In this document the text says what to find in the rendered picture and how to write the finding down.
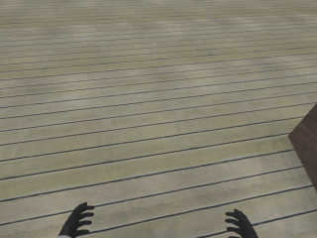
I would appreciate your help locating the pedestal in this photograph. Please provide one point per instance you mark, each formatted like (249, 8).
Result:
(304, 141)

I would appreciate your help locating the robot right hand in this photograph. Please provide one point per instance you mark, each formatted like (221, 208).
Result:
(246, 231)

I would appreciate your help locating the robot left hand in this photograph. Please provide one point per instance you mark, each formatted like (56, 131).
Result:
(72, 223)

